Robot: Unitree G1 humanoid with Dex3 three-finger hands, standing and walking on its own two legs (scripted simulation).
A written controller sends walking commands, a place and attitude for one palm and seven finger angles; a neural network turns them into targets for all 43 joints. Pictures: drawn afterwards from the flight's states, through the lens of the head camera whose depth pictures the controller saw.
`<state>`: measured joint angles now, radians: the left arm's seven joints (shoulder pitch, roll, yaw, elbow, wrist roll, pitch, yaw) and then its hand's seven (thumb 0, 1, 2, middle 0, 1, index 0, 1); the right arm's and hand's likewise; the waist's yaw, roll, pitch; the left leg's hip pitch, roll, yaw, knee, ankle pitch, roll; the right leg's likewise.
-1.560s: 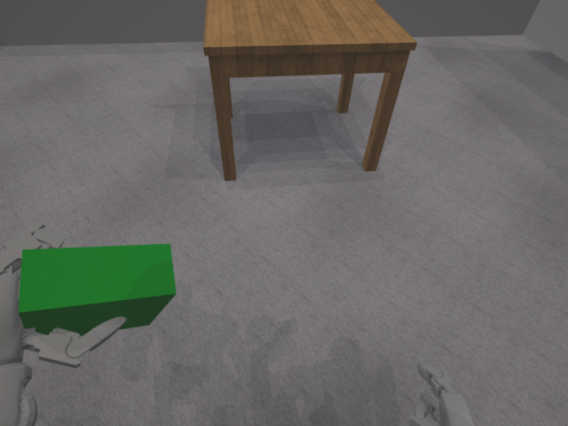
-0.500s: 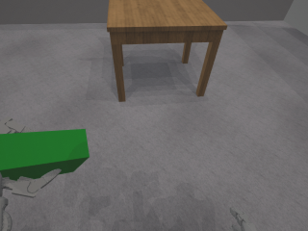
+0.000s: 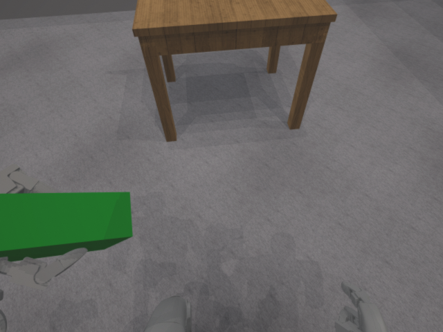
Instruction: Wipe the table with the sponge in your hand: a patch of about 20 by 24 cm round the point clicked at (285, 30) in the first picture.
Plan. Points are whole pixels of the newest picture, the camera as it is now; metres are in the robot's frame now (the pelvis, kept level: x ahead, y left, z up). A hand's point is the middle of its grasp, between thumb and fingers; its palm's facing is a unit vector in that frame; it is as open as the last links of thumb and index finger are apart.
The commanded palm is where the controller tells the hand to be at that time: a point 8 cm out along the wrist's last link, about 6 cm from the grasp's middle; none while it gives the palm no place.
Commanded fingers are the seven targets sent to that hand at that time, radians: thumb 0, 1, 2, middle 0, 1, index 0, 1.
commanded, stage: walk to a spot facing it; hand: left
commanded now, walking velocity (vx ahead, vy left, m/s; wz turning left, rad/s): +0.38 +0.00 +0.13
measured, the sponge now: (82, 226) +0.23 +0.19 +0.15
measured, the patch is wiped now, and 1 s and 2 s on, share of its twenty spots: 0.00 0.00 0.00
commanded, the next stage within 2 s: turn to face it in 1.72 s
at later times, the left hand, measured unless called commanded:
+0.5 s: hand (80, 121) +0.37 +0.23 +0.20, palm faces +0.39 -0.79 -0.47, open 9.7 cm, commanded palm +0.32 +0.27 +0.18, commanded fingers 0.00 0.10 1.30 -1.20 -1.60 -1.20 -1.60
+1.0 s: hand (110, 75) +0.51 +0.23 +0.18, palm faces +0.52 -0.75 -0.41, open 9.7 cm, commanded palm +0.46 +0.26 +0.18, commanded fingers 0.00 0.10 1.30 -1.20 -1.60 -1.20 -1.60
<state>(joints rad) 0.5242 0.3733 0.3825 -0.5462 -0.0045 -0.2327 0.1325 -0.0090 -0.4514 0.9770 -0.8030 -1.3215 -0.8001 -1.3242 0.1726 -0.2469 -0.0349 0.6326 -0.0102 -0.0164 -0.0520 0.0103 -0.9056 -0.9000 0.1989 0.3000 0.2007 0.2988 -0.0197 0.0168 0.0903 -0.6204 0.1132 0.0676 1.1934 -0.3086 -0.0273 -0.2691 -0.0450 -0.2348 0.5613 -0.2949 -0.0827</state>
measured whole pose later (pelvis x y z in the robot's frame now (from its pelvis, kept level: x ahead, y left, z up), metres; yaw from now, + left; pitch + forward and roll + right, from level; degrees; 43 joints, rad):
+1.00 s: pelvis +0.32 -0.03 -0.01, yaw +5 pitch -1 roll +1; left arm 0.47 0.39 0.40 -0.60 -0.01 -0.25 0.19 -0.01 -0.45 0.98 -0.80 -1.32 -0.80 -1.33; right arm 0.21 -0.26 -0.07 0.55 0.00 -0.04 -0.07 0.01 -0.91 -0.90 0.20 0.30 0.20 0.30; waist 0.01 -0.05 0.08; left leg -0.39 0.06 0.21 0.59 -0.16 0.05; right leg -0.19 -0.14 -0.19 0.78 -0.49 0.02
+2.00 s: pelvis +0.56 -0.06 +0.00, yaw +25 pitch -1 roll +0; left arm 0.52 0.38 0.40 -0.58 -0.03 -0.23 0.15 -0.01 -0.45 0.99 -0.80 -1.33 -0.80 -1.33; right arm 0.20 -0.12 0.04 0.60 0.01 -0.10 -0.04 0.01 -0.90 -0.90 0.20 0.30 0.20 0.30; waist 0.07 0.04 0.04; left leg -0.34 0.08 0.05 0.58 -0.23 -0.02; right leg -0.39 -0.06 -0.11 0.72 -0.37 0.07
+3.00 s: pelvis +0.52 -0.15 +0.00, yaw -6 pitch +1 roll +3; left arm 0.53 0.41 0.40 -0.54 -0.05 -0.19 0.15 -0.01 -0.46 0.99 -0.80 -1.33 -0.79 -1.34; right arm 0.18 -0.26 -0.03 0.58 0.01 0.04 -0.03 0.01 -0.91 -0.90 0.20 0.30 0.20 0.30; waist 0.00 -0.01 0.04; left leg -0.39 0.02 0.04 0.86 -0.46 -0.06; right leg -0.38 0.07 0.03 0.46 -0.09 -0.10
